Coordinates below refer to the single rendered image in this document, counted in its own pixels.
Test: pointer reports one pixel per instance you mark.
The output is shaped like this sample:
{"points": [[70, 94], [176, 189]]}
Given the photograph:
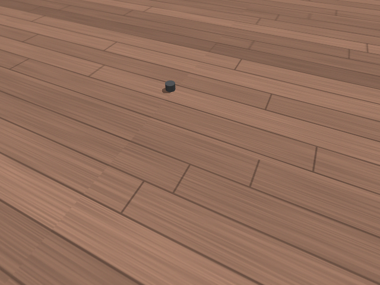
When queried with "tin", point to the tin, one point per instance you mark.
{"points": [[170, 86]]}

